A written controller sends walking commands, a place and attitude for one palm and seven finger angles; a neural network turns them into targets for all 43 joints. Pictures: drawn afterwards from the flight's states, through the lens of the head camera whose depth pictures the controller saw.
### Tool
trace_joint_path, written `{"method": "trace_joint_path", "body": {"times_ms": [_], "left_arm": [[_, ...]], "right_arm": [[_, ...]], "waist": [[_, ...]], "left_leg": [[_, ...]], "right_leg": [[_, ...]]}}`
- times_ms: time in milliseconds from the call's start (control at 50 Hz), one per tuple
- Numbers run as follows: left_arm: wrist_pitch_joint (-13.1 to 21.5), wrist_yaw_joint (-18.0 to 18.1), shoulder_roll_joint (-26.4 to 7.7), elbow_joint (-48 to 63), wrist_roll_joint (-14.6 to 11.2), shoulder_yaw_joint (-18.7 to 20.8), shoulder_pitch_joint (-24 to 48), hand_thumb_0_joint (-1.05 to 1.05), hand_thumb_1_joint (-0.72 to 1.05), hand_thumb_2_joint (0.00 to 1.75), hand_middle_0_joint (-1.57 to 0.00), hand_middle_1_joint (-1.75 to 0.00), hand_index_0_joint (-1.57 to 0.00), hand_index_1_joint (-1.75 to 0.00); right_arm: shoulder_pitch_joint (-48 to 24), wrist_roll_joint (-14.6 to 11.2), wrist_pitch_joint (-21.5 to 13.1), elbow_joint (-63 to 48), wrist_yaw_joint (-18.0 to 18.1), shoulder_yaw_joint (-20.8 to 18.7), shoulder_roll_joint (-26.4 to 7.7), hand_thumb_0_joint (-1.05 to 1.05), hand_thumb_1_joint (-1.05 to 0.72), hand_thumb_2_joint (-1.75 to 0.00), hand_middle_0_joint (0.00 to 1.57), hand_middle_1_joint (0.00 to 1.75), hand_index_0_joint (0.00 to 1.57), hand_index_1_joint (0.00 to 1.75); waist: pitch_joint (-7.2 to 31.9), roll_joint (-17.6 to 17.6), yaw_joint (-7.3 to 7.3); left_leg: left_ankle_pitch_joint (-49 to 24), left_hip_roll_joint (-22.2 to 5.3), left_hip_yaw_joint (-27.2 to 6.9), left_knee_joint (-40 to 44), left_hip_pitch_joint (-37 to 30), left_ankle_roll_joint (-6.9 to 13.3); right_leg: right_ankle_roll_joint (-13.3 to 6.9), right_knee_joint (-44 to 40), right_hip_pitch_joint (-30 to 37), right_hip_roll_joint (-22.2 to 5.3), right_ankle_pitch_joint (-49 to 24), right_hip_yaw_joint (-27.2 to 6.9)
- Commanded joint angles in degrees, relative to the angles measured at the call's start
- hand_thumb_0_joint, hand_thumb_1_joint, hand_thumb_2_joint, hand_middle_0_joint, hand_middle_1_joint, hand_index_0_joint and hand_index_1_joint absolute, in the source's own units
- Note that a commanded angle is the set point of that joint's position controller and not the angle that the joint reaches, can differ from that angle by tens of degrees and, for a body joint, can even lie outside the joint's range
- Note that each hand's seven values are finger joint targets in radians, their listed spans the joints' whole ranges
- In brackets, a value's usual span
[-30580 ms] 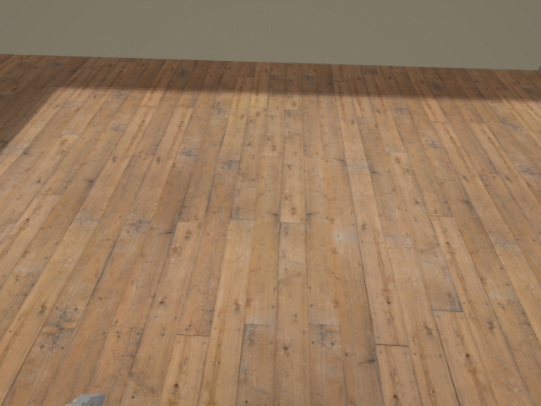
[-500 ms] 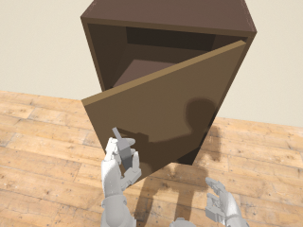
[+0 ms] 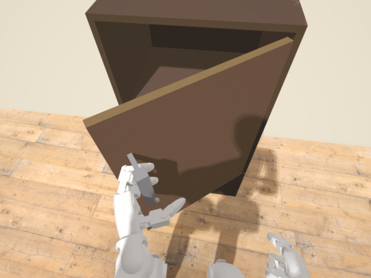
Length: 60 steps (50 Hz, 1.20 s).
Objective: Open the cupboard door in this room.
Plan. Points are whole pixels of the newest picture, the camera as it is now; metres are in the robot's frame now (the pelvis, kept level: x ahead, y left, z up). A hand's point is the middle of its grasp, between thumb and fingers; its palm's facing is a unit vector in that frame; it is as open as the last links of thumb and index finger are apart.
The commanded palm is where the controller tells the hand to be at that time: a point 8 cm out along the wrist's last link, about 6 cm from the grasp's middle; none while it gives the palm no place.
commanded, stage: open thumb and fingers to let go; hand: left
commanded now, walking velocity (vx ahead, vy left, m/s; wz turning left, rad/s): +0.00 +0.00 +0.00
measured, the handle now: (141, 179) +0.31 +0.11 +0.04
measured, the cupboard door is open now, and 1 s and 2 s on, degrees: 40 41 41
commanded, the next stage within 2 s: slide the hand sideways off the handle in 0.40 s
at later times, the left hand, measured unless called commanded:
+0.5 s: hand (153, 200) +0.27 +0.08 +0.04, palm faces +0.20 -0.98 +0.01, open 14.7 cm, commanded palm +0.23 +0.12 +0.03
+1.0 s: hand (144, 223) +0.23 +0.09 +0.04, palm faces -0.21 -0.98 +0.03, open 16.1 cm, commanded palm +0.21 +0.16 +0.03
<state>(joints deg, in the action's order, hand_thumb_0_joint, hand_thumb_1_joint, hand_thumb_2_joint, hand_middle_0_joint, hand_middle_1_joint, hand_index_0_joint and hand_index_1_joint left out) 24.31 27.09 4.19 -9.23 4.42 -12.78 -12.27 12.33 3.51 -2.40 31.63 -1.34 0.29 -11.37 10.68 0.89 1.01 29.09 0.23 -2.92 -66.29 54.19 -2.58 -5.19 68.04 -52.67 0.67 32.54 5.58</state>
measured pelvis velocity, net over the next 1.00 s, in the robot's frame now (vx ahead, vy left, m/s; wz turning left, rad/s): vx -0.01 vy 0.05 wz -0.05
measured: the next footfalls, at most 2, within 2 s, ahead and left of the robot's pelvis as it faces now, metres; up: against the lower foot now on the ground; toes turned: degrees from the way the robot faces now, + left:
none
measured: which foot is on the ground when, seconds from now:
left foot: down 0.00-1.00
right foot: down 0.00-1.00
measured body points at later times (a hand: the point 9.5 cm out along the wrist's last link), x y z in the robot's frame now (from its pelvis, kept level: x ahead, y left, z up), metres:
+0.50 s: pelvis +0.00 +0.03 +0.00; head +0.06 +0.03 +0.45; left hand +0.26 +0.13 +0.04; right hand +0.19 -0.18 -0.09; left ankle +0.03 +0.15 -0.64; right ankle +0.01 -0.06 -0.64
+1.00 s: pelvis -0.01 +0.05 -0.02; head +0.06 +0.06 +0.43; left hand +0.23 +0.14 +0.04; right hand +0.17 -0.17 -0.09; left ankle +0.03 +0.15 -0.64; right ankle +0.01 -0.06 -0.64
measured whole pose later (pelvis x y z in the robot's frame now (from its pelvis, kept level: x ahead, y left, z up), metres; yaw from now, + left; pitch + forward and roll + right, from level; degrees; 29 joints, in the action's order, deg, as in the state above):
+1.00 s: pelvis -0.01 +0.05 -0.02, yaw -3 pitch +17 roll -1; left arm 21.5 4.0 -4.3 3.9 1.6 -16.7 -19.4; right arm 14.2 0.7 1.5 21.4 -2.1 1.7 -11.3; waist 9.9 0.8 1.7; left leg 32.1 0.5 0.0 -73.1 58.1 1.6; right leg -1.1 72.0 -55.9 0.2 33.2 2.8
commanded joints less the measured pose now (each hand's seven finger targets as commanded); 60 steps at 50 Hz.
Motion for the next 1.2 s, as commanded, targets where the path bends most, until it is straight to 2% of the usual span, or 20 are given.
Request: {"method": "trace_joint_path", "body": {"times_ms": [0,160,280,360,480,500,520,540,560,580,620,640,680,720,820,900,1040,1080,1140,1180], "left_arm": [[2.8,0.5,1.5,9.8,0.8,0.2,7.3,0.0,-0.5,0.3,-0.3,-1.2,-0.3,-1.2],[2.0,1.1,3.4,10.1,1.4,-1.3,4.6,0.0,-0.5,0.3,-0.23,-0.8,-0.23,-0.8],[1.3,2.1,4.2,10.4,2.4,-2.0,6.3,0.0,-0.5,0.3,-0.18,-0.5,-0.18,-0.5],[0.5,2.8,5.7,10.1,2.5,-2.9,6.1,0.0,-0.5,0.3,-0.15,-0.3,-0.15,-0.3],[-0.7,3.1,6.6,11.0,2.2,-3.7,7.0,0.0,-0.5,0.3,-0.15,-0.3,-0.15,-0.3],[1.8,-8.3,-1.8,11.6,8.4,-13.5,8.1,0.0,-0.5,0.3,-0.15,-0.3,-0.15,-0.3],[4.1,-14.9,-5.9,16.7,6.1,-8.9,9.7,0.0,-0.5,0.3,-0.15,-0.3,-0.15,-0.3],[4.9,-20.0,-6.9,18.0,4.5,-9.2,8.3,0.0,-0.5,0.3,-0.15,-0.3,-0.15,-0.3],[5.0,-24.5,-6.7,17.7,2.1,-9.3,6.6,0.0,-0.5,0.3,-0.15,-0.3,-0.15,-0.3],[4.7,-28.0,-6.5,17.9,-0.9,-8.8,4.7,0.0,-0.5,0.3,-0.15,-0.3,-0.15,-0.3],[3.1,-30.8,-4.5,19.7,-6.5,-7.3,4.2,0.0,-0.5,0.3,-0.15,-0.3,-0.15,-0.3],[2.1,-30.5,-3.3,19.8,-8.4,-6.7,3.1,0.0,-0.5,0.3,-0.15,-0.3,-0.15,-0.3],[0.8,-28.0,-4.0,20.2,-9.5,-3.8,1.1,0.0,-0.5,0.3,-0.15,-0.3,-0.15,-0.3],[0.8,-24.9,-5.1,22.0,-7.9,-2.6,-0.6,0.0,-0.5,0.3,-0.15,-0.3,-0.15,-0.3],[0.6,-20.9,-6.6,23.2,-2.8,-3.2,-3.5,0.0,-0.5,0.3,-0.15,-0.3,-0.15,-0.3],[0.3,-21.3,-8.9,23.9,-2.3,-1.2,-6.0,0.0,-0.5,0.3,-0.15,-0.3,-0.15,-0.3],[-0.5,-23.8,-9.4,26.6,-6.0,1.3,-13.7,0.0,-0.5,0.3,-0.15,-0.3,-0.15,-0.3],[-0.2,-24.4,-10.3,26.7,-6.5,2.2,-15.1,0.0,-0.5,0.3,-0.15,-0.3,-0.15,-0.3],[1.1,-25.5,-10.2,28.2,-6.7,1.8,-16.5,0.0,-0.5,0.3,-0.15,-0.3,-0.15,-0.3],[2.2,-26.4,-11.9,29.4,-7.5,3.6,-16.3,0.0,-0.5,0.3,-0.15,-0.3,-0.15,-0.3]], "right_arm": [[-4.5,-0.2,-2.8,-9.2,0.4,-1.7,-4.0,0.0,-0.9,-0.9,0.2,0.3,0.2,0.3],[-3.6,-0.1,-2.5,-10.0,0.2,-1.7,-4.2,0.0,-0.9,-0.9,0.2,0.3,0.2,0.3],[-4.3,0.2,-2.3,-10.5,0.1,-1.2,-4.1,0.0,-0.9,-0.9,0.2,0.3,0.2,0.3],[-4.7,0.2,-2.3,-10.9,0.1,-1.0,-4.0,0.0,-0.9,-0.9,0.2,0.3,0.2,0.3],[-5.1,0.0,-2.2,-11.0,-0.1,-0.9,-4.0,0.0,-0.9,-0.9,0.2,0.3,0.2,0.3],[-1.7,-0.5,-1.9,-9.9,-0.5,-1.2,-6.7,0.0,-0.9,-0.9,0.2,0.3,0.2,0.3],[-1.9,-0.8,-1.4,-11.3,-0.3,-2.0,-6.2,0.0,-0.9,-0.9,0.2,0.3,0.2,0.3],[-2.6,-1.2,-1.1,-12.4,-0.1,-2.0,-6.3,0.0,-0.9,-0.9,0.2,0.3,0.2,0.3],[-2.3,-1.8,-1.1,-13.2,0.0,-1.9,-6.1,0.0,-0.9,-0.9,0.2,0.3,0.2,0.3],[-2.5,-2.3,-1.0,-14.4,0.2,-1.7,-6.0,0.0,-0.9,-0.9,0.2,0.3,0.2,0.3],[-3.0,-3.3,-1.1,-16.3,0.5,-1.5,-6.1,0.0,-0.9,-0.9,0.2,0.3,0.2,0.3],[-3.2,-3.5,-1.1,-16.9,0.6,-1.5,-6.2,0.0,-0.9,-0.9,0.2,0.3,0.2,0.3],[-3.4,-3.5,-1.0,-17.6,0.7,-1.6,-6.5,0.0,-0.9,-0.9,0.2,0.3,0.2,0.3],[-3.3,-3.2,-1.0,-18.2,0.4,-1.8,-6.6,0.0,-0.9,-0.9,0.2,0.3,0.2,0.3],[-2.1,-2.6,0.0,-19.3,-0.5,-1.9,-6.5,0.0,-0.9,-0.9,0.2,0.3,0.2,0.3],[-1.7,-2.7,0.7,-19.9,-0.2,-1.8,-6.5,0.0,-0.9,-0.9,0.2,0.3,0.2,0.3],[-1.2,-3.2,1.1,-20.7,0.2,-1.6,-6.3,0.0,-0.9,-0.9,0.2,0.3,0.2,0.3],[-1.2,-3.2,1.1,-20.7,0.2,-1.7,-6.4,0.0,-0.9,-0.9,0.2,0.3,0.2,0.3],[-1.2,-3.1,0.6,-20.7,0.3,-1.8,-6.2,0.0,-0.9,-0.9,0.2,0.3,0.2,0.3],[-1.1,-3.1,0.3,-20.4,0.5,-2.0,-6.4,0.0,-0.9,-0.9,0.2,0.3,0.2,0.3]], "waist": [[12.2,-6.8,0.75],[13.7,-6.6,0.2],[11.5,-4.2,0.32],[12.4,-4.0,0.16],[12.3,-3.9,0.25],[8.5,-5.2,6.05],[13.5,-2.3,3.12],[15.3,-0.4,2.79],[13.9,-1.1,3.36],[12.8,-2.0,2.97],[11.6,-2.3,2.52],[10.9,-2.4,2.07],[10.7,-3.9,1.1],[11.7,-2.7,0.26],[11.7,-2.1,0.47],[11.8,-2.3,-0.17],[11.1,-1.7,-0.69],[9.4,-2.4,-0.35],[9.9,-1.0,-0.07],[10.1,-1.9,0.17]], "left_leg": [[-6.8,1.9,1.2,3.6,-2.5,3.1],[-10.2,1.7,1.5,5.2,-6.5,3.3],[-9.4,1.5,1.2,5.6,-7.5,3.3],[-10.3,1.4,1.1,5.9,-8.8,3.2],[-10.0,1.3,0.7,6.2,-9.4,3.1],[-10.5,1.0,1.1,3.8,-8.3,4.1],[-11.5,1.2,1.2,3.5,-8.4,4.2],[-11.8,1.3,1.4,3.3,-9.1,4.3],[-11.4,1.2,1.2,3.2,-8.9,4.4],[-10.0,1.2,1.0,3.4,-8.1,4.4],[-8.3,1.0,0.5,4.2,-8.5,4.4],[-7.1,1.0,0.3,4.7,-8.3,4.2],[-6.1,0.9,-0.1,5.1,-7.6,4.0],[-7.5,0.9,-0.3,5.0,-7.7,3.8],[-6.9,0.7,-0.5,4.9,-6.8,3.6],[-6.0,0.7,-0.4,5.2,-6.3,3.5],[-8.3,0.7,0.1,5.2,-6.7,3.3],[-7.4,0.6,0.1,5.1,-5.6,3.3],[-8.9,0.6,0.0,4.1,-5.8,3.3],[-8.3,0.6,0.0,3.3,-5.0,3.4]], "right_leg": [[5.4,-16.8,14.5,-3.9,-16.8,-11.6],[4.6,-14.3,13.4,-2.2,-20.9,-7.0],[3.8,-13.5,10.0,-1.1,-16.6,-5.0],[3.5,-12.8,9.0,-0.5,-16.3,-3.8],[3.3,-12.6,8.3,-0.2,-15.0,-3.0],[3.7,-11.2,4.7,-1.1,-18.8,-5.1],[3.1,-10.3,8.0,-1.6,-20.6,-5.7],[2.9,-9.8,9.0,-1.7,-21.5,-6.2],[2.9,-9.9,8.3,-1.6,-21.0,-6.1],[2.9,-10.4,8.5,-1.4,-19.1,-6.1],[2.8,-10.6,7.5,-0.7,-15.1,-5.1],[2.9,-10.9,6.9,-0.6,-12.6,-4.5],[3.0,-10.5,6.0,-0.2,-10.0,-3.8],[2.8,-8.7,5.4,-0.2,-10.7,-3.2],[2.6,-7.4,3.5,-0.3,-9.8,-3.2],[2.4,-7.5,4.3,0.0,-9.1,-3.4],[2.7,-7.9,6.4,0.5,-12.5,-3.4],[2.8,-8.0,6.0,0.6,-11.9,-3.3],[2.8,-6.9,5.0,0.6,-13.4,-3.2],[2.9,-6.9,4.8,0.7,-13.2,-3.6]]}}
